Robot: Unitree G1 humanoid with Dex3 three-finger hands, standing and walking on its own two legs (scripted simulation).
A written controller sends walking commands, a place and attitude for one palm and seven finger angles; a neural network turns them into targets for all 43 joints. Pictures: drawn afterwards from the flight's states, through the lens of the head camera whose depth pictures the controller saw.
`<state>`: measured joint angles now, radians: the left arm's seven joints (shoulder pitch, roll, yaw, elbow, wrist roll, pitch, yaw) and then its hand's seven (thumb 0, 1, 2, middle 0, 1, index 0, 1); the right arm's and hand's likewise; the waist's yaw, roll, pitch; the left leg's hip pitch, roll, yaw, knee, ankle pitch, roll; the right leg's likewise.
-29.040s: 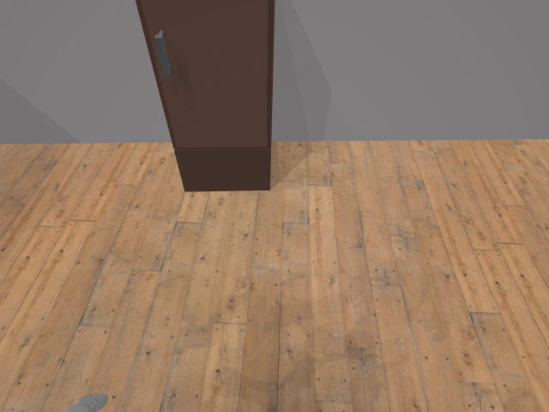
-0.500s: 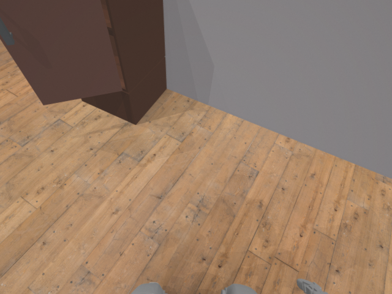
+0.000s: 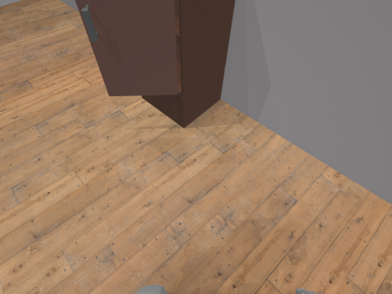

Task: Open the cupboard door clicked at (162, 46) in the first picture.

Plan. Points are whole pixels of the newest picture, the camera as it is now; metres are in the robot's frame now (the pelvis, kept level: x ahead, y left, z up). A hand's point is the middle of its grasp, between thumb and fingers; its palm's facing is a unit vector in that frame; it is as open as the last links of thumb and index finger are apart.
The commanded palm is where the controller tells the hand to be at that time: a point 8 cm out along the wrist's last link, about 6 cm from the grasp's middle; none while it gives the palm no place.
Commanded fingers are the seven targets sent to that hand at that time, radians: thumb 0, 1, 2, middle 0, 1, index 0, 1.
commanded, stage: take the last steps up to it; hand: left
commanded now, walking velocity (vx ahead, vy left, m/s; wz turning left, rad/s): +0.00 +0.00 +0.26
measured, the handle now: (91, 23) +1.06 +0.51 -0.04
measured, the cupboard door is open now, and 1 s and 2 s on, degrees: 46 46 46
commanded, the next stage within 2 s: come to a stop and stand still in 1.70 s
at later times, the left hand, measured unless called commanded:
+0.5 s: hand out of the picture +0.02 +0.19 -0.16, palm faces +0.23 -0.95 -0.23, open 7.4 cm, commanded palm none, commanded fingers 0.00 0.90 0.90 -0.20 -0.30 -0.20 -0.30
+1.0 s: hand (78, 245) +0.23 +0.31 -0.16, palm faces +0.22 -0.95 -0.21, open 7.4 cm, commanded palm none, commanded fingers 0.00 0.90 0.90 -0.20 -0.30 -0.20 -0.30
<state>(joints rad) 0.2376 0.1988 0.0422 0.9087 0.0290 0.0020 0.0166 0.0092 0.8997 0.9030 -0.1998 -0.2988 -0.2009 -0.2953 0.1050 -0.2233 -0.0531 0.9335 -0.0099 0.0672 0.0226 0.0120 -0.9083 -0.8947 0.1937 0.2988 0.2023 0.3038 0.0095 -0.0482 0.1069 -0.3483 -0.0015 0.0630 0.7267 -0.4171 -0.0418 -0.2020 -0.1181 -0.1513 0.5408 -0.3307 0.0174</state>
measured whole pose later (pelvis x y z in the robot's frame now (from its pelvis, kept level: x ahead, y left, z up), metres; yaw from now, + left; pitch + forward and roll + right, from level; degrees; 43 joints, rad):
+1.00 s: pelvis +0.18 +0.10 +0.00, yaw +10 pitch +0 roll +2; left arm 0.18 0.18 0.06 0.98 0.03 -0.02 -0.02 0.01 0.91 0.90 -0.19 -0.30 -0.19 -0.29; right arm 0.27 -0.19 -0.04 1.05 -0.03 -0.03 0.00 0.00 -0.94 -0.89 0.20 0.30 0.21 0.30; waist 0.01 -0.01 0.04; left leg -0.18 0.01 0.17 0.45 -0.26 0.03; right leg -0.44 -0.09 -0.12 0.75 -0.31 0.01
